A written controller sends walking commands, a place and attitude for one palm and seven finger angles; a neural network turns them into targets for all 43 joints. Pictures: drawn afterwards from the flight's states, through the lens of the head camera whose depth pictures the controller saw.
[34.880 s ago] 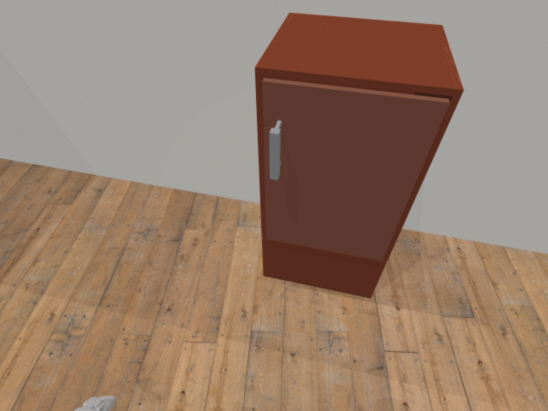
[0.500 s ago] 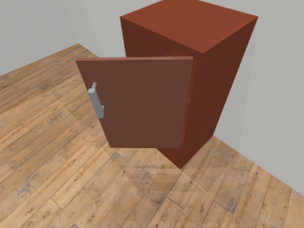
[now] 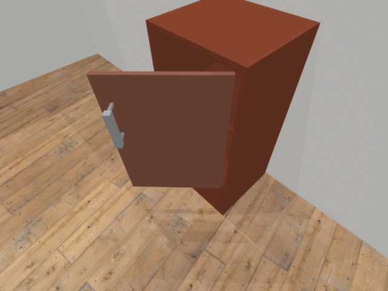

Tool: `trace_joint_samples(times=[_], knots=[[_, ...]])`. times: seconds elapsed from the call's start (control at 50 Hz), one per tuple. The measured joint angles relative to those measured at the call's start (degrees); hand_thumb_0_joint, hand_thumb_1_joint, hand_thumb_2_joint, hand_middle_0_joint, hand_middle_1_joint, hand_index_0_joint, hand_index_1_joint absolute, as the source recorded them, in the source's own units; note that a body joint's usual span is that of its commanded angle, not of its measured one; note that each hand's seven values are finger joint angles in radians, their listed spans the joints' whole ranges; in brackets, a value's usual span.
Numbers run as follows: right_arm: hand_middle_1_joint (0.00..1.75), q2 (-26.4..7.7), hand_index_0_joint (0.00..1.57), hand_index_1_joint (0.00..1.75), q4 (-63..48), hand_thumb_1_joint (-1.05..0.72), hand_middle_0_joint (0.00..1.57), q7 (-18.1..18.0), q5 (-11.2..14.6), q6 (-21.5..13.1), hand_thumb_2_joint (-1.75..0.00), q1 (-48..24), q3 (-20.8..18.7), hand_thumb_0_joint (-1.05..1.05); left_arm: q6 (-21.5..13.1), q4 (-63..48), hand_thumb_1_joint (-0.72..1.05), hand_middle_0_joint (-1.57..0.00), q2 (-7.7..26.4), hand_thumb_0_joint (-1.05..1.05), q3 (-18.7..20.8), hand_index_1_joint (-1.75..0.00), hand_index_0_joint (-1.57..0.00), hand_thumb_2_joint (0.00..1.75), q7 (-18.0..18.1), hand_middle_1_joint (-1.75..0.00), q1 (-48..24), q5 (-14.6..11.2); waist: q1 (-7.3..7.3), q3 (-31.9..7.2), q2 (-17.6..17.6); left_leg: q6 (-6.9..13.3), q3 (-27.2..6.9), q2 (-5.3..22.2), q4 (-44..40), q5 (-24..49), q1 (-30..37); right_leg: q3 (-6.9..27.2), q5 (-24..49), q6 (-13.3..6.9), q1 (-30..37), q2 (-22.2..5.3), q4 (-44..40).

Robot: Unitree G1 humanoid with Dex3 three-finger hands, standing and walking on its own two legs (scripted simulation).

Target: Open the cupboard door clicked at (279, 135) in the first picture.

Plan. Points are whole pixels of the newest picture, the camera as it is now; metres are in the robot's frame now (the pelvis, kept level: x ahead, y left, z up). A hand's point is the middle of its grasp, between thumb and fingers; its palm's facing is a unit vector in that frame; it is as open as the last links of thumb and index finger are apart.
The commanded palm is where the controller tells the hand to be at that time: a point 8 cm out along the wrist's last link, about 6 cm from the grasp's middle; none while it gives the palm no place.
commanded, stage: shuffle to correct the standing spot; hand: left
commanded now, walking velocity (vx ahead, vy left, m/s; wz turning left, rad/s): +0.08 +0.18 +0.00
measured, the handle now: (115, 125) +0.58 +0.30 -0.05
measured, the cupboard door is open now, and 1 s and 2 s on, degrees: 44 44 44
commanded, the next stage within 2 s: come to a stop and stand still in 0.38 s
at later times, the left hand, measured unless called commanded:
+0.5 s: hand out of the picture +0.03 +0.25 -0.19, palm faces +0.10 -0.97 -0.24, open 7.4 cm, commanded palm none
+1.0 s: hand out of the picture +0.11 +0.23 -0.16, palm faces +0.00 -0.97 -0.23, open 7.3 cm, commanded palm none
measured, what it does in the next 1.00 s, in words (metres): steps on the spot: right foot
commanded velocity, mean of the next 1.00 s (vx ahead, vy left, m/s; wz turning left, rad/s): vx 0.01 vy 0.04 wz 0.00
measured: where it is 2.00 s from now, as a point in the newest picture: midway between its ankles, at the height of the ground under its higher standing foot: outside the picture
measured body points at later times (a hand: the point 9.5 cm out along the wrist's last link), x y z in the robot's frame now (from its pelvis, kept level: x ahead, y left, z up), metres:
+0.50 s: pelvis +0.02 +0.06 -0.01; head +0.06 +0.06 +0.44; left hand +0.03 +0.30 -0.17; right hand +0.05 -0.17 -0.17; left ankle +0.02 +0.16 -0.74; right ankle +0.00 -0.11 -0.74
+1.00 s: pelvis +0.05 +0.06 +0.00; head +0.07 +0.04 +0.45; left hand +0.11 +0.29 -0.15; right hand +0.06 -0.16 -0.17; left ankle +0.02 +0.16 -0.74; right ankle +0.05 -0.02 -0.74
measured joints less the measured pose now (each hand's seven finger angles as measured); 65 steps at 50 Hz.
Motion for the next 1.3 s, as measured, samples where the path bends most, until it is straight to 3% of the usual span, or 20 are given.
trace_joint_samples(times=[0.1, 0.2, 0.3, 0.38, 0.44, 0.46, 0.5, 0.52, 0.58, 0.64, 0.78, 0.82, 0.88, 0.96, 1.3], knots=[[0.3, -0.55, 0.19, 0.3, -0.33, -0.91, 0.2, 0.31, -0.07, 0.99, -0.9, 0.72, -0.6, 0.0, 0.46, -0.58, 0.91, -0.21, -0.53, 0.01, 0.77, -0.3, -0.2, 0.9, -0.17, -0.3, 1.44, 0.31, 0.5, -0.38, 0.01, 0.57, -0.48, 0.13, 2.82, -1.65, -1.67, -0.45, -0.6, 0.2, -0.53, 0.01, 0.7], [0.3, 0.11, 0.19, 0.3, -1.14, -0.91, 0.2, 0.47, -0.13, 0.37, -0.9, 1.7, -0.77, 0.0, 1.37, -1.01, 0.91, -0.21, 0.15, 0.01, 1.84, -0.3, -0.2, 0.9, -0.12, -0.3, 2.31, 0.41, 1.07, -0.27, -2.37, 1.37, 0.74, -1.62, 2.06, -1.72, -1.13, 0.91, -1.65, 1.29, -1.49, -1.67, 2.53], [0.3, 0.81, 0.19, 0.3, -2.4, -0.91, 0.2, 0.24, -0.27, 0.38, -0.9, 3.08, -0.66, 0.0, 2.02, -1.78, 0.91, -0.21, 0.87, 0.01, 2.26, -0.3, -0.2, 0.9, 0.0, -0.3, 1.9, 0.65, 1.21, 0.06, -2.21, 2.62, 1.54, -2.43, 4.31, -3.77, -1.27, 1.61, -4.16, -0.25, -2.39, -2.52, 5.91], [0.3, 1.0, 0.2, 0.3, -3.0, -0.91, 0.2, 0.42, -0.1, 1.36, -0.9, 3.01, -0.84, 0.0, 0.64, -2.97, 0.91, -0.2, 0.71, 0.01, 2.49, -0.3, -0.2, 0.9, 0.16, -0.3, 1.42, 0.71, 1.04, 0.05, -0.66, 2.37, 1.32, -2.27, 10.08, -6.49, -4.07, 1.02, -5.15, 2.83, -2.54, -2.95, 6.86], [0.3, 1.1, 0.2, 0.3, -3.67, -0.91, 0.2, 0.67, 0.12, 1.97, -0.9, 1.42, -1.23, 0.01, -0.12, -3.98, 0.91, -0.21, 0.62, 0.0, 2.91, -0.3, -0.2, 0.9, 0.71, -0.3, 1.12, 1.07, 1.43, 0.68, -1.43, 1.61, 1.12, -2.89, 17.29, -11.02, -8.78, 0.63, -5.09, 3.29, -2.03, -4.56, 6.18], [0.3, 1.11, 0.2, 0.3, -4.09, -0.91, 0.2, 0.84, 0.25, 1.85, -0.9, 0.72, -1.38, 0.01, -0.03, -4.24, 0.91, -0.21, 0.73, 0.0, 3.02, -0.3, -0.2, 0.9, 0.84, -0.3, 1.17, 1.19, 1.62, 0.96, -2.02, 1.5, 1.16, -2.87, 16.14, -10.64, -9.38, 0.82, -4.96, 3.63, -1.88, -5.18, 5.96], [0.3, 0.79, 0.2, 0.3, -5.16, -0.91, 0.2, 1.02, 0.28, 0.97, -0.9, -0.29, -1.63, 0.01, 0.69, -4.56, 0.9, -0.21, 1.15, 0.0, 3.2, -0.3, -0.2, 0.9, 0.84, -0.3, 1.59, 1.15, 1.6, 1.24, -3.17, 1.26, 1.73, -2.36, 8.38, -3.15, -8.32, 1.48, -5.64, 4.37, -2.23, -6.27, 7.26], [0.3, 0.52, 0.2, 0.3, -5.74, -0.92, 0.2, 1.04, 0.12, 0.27, -0.9, -0.51, -1.8, 0.01, 1.39, -4.52, 0.9, -0.21, 1.32, 0.0, 3.29, -0.3, -0.2, 0.9, 0.77, -0.3, 1.66, 0.97, 1.4, 1.25, -3.43, 1.63, 2.45, -2.29, 7.57, 1.75, -8.33, 1.88, -7.13, 3.66, -3.16, -6.48, 9.82], [0.3, 0.52, 0.2, 0.3, -6.56, -0.92, 0.2, 0.6, -0.49, -0.21, -0.9, -1.12, -1.96, 0.01, 3.5, -3.63, 0.91, -0.21, 1.71, 0.0, 3.52, -0.3, -0.2, 0.9, 0.9, -0.3, 1.24, 0.63, 1.07, 0.64, -3.97, 3.82, 3.93, -2.83, 8.57, -1.16, -7.78, 3.9, -14.67, 1.43, -7.63, -4.55, 21.73], [0.3, 1.07, 0.2, 0.3, -6.54, -0.92, 0.2, 0.08, -0.88, -0.56, -0.9, -1.27, -1.52, 0.01, 3.3, -3.36, 0.91, -0.2, 1.68, 0.01, 3.27, -0.3, -0.2, 0.9, 0.55, -0.3, 0.22, 0.68, 0.4, 0.09, -3.6, 4.25, 4.12, -3.19, 4.8, -0.75, -5.9, 2.35, -12.33, 0.67, -9.97, -2.95, 26.02], [0.3, 1.25, 0.2, 0.3, -4.47, -0.93, 0.2, -0.96, -0.65, -1.1, -0.9, -1.96, -1.02, 0.01, 1.49, -4.42, 0.92, -0.2, 0.46, 0.01, 1.84, -0.3, -0.2, 0.9, 0.49, -0.3, -3.34, -0.02, -0.36, 1.47, -2.49, 4.29, 3.86, -4.06, -0.44, 1.65, -2.71, -0.01, -5.07, 0.91, -4.2, -0.68, 6.8], [0.3, 1.17, 0.2, 0.3, -3.81, -0.93, 0.2, -1.06, -0.38, -0.65, -0.9, -2.13, -1.21, 0.01, 1.19, -4.38, 0.92, -0.2, 0.21, 0.0, 1.68, -0.3, -0.2, 0.9, 0.42, -0.3, -3.93, 0.07, -0.48, 1.73, -1.86, 3.85, 3.96, -3.74, 0.86, 0.73, -2.7, -0.14, -0.44, -0.15, -2.1, -0.06, 2.07], [0.3, 0.84, 0.2, 0.3, -2.98, -0.93, 0.2, -1.13, 0.07, 0.14, -0.9, -2.51, -1.63, 0.01, 0.76, -4.44, 0.92, -0.2, -0.4, 0.0, 1.04, -0.3, -0.2, 0.9, 0.41, -0.3, -3.95, 0.14, -1.13, 1.54, -0.13, 3.07, 3.73, -2.47, 1.51, 0.08, -2.59, -0.47, -0.46, -1.56, -1.56, 1.21, 1.52], [0.3, 1.41, 0.2, 0.3, -1.68, -0.93, 0.2, -1.07, 0.17, 0.54, -0.9, -2.46, -1.46, 0.01, 0.71, -4.12, 0.93, -0.2, 0.01, 0.0, 0.66, -0.3, -0.2, 0.9, 0.62, -0.3, -3.8, -0.07, -1.68, 0.83, -0.81, 2.34, 3.7, -2.23, -0.07, 0.99, -1.68, -0.5, -0.59, -2.23, -1.15, 1.54, 1.03], [0.3, 3.43, 0.2, 0.3, 2.61, -0.91, 0.2, -0.35, 0.06, 0.35, -0.9, 0.47, 0.09, 0.0, 0.24, -0.43, 0.94, -0.2, 0.51, 0.0, 0.05, -0.3, -0.2, 0.9, 0.58, -0.3, 0.05, -0.47, -0.5, -0.11, -1.29, 0.13, 1.92, 0.06, -4.73, 4.52, 0.47, -2.39, 3.66, -4.38, 2.74, 4.15, -6.56]])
